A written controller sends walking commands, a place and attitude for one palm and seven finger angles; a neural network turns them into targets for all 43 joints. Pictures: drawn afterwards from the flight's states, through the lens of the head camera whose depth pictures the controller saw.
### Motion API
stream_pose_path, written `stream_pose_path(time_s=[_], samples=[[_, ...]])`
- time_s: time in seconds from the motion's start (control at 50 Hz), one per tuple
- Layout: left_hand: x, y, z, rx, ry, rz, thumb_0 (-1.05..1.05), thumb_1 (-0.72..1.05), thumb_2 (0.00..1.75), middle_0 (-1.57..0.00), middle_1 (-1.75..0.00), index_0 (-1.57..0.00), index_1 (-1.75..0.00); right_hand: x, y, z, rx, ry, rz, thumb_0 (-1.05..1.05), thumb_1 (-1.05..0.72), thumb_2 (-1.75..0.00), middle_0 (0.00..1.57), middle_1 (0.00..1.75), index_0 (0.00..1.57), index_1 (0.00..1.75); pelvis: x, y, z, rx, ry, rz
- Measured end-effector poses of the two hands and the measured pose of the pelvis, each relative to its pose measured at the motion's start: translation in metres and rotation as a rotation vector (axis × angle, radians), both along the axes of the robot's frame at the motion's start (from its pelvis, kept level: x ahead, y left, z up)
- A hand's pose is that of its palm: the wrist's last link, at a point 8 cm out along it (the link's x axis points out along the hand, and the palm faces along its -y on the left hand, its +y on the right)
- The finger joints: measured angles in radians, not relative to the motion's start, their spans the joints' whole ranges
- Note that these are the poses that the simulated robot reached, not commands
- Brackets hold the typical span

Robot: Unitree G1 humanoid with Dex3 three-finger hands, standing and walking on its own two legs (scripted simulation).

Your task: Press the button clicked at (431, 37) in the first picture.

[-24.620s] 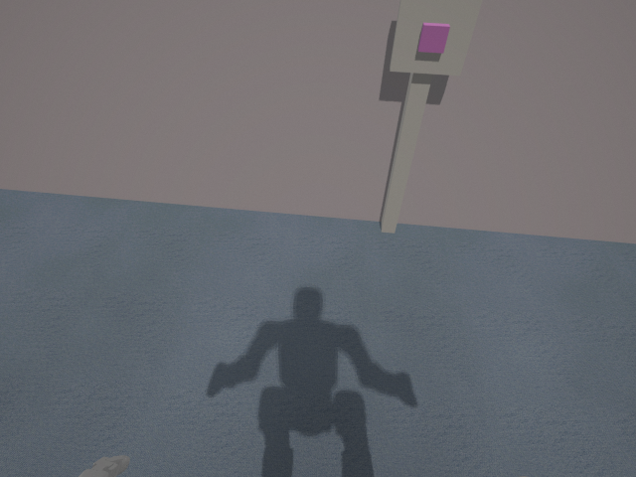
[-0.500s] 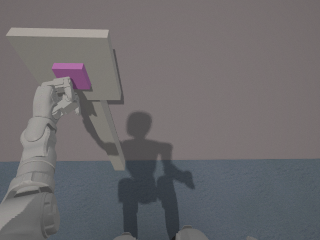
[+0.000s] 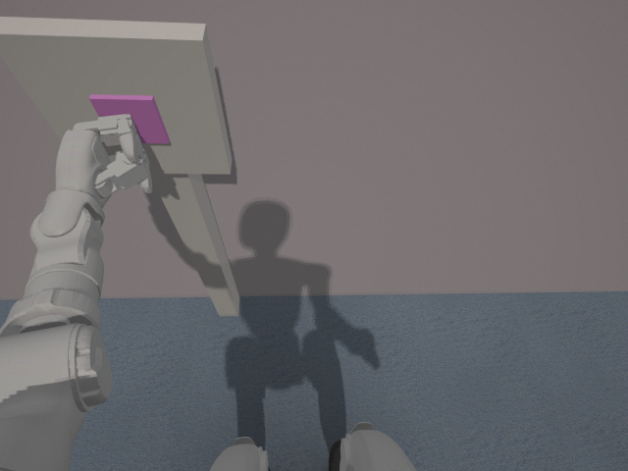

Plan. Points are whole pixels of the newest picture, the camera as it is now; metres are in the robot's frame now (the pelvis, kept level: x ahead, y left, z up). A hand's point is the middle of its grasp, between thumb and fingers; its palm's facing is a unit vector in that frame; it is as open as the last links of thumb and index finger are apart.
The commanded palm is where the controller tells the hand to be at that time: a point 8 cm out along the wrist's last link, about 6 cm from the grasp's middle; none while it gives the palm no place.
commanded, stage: press the button with the knuckle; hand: left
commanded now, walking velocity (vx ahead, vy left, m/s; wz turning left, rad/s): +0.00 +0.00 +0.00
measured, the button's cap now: (134, 114) +0.53 +0.21 +0.11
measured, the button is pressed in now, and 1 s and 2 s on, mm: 13 0 0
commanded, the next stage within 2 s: hold the button down briefly in 0.04 s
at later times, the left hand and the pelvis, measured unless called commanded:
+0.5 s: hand (138, 163) +0.48 +0.20 +0.09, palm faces -0.03 -1.00 -0.04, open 2.8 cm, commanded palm +0.47 +0.24 +0.09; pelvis -0.02 +0.00 -0.01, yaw +1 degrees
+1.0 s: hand (142, 185) +0.45 +0.19 +0.08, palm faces -0.03 -1.00 -0.02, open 3.0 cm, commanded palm +0.41 +0.25 +0.09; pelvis +0.01 +0.01 +0.00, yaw -1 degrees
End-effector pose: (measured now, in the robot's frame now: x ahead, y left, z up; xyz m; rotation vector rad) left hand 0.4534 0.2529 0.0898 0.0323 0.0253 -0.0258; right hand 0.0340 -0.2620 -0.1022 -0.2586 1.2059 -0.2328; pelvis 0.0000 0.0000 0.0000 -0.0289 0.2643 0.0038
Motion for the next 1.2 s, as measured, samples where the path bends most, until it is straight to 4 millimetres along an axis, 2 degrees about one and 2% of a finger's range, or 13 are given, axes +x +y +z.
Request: stream_pose_path(time_s=[0.4,0.66,0.76,0.86,1.04,1.2], samples=[[0.004,0.004,0.0,0.004,0.005,-0.007,-0.04,0.75,0.97,-1.3,-1.5,-1.39,-1.5,-0.039,-0.002,-0.003,-0.027,0.039,0.007,0.0,-0.9,-0.9,0.2,0.3,0.2,0.3,-0.021,0.001,-0.011,-0.009,0.033,0.013],[0.0,0.002,-0.001,0.0,-0.003,0.007,-0.04,0.76,0.96,-1.3,-1.5,-1.36,-1.5,-0.041,0.002,-0.003,-0.013,0.026,0.009,0.0,-0.9,-0.9,0.2,0.3,0.2,0.3,-0.022,0.003,-0.011,-0.006,0.033,0.005],[-0.009,0.002,-0.002,-0.006,-0.01,0.009,-0.04,0.78,0.95,-1.3,-1.5,-1.34,-1.5,-0.03,0.004,-0.001,0.001,0.004,0.003,0.0,-0.9,-0.9,0.2,0.3,0.2,0.3,-0.015,0.004,-0.007,-0.003,0.018,-0.005],[-0.017,0.0,-0.003,-0.008,-0.014,0.011,-0.04,0.81,0.93,-1.3,-1.5,-1.31,-1.5,-0.011,0.007,0.003,0.013,-0.035,-0.001,0.0,-0.9,-0.9,0.2,0.3,0.2,0.3,-0.006,0.004,-0.002,0.0,-0.001,-0.014],[-0.03,-0.005,-0.008,-0.012,-0.013,0.0,0.0,0.88,0.91,-1.3,-1.5,-1.3,-1.5,0.037,0.011,0.011,0.033,-0.126,0.005,0.0,-0.9,-0.9,0.2,0.3,0.2,0.3,0.012,0.005,0.007,0.005,-0.028,-0.026],[-0.055,0.002,-0.011,-0.012,-0.01,0.012,0.01,0.9,0.9,-1.3,-1.5,-1.3,-1.5,0.083,0.015,0.02,0.051,-0.204,0.038,0.0,-0.9,-0.9,0.2,0.3,0.2,0.3,0.028,0.004,0.013,0.005,-0.048,-0.022]])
